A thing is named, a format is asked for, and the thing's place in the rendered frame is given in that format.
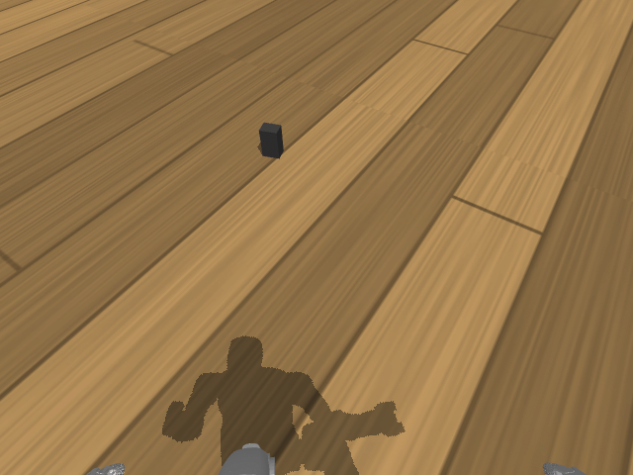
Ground carton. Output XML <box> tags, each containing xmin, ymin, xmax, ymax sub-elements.
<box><xmin>259</xmin><ymin>123</ymin><xmax>284</xmax><ymax>158</ymax></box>

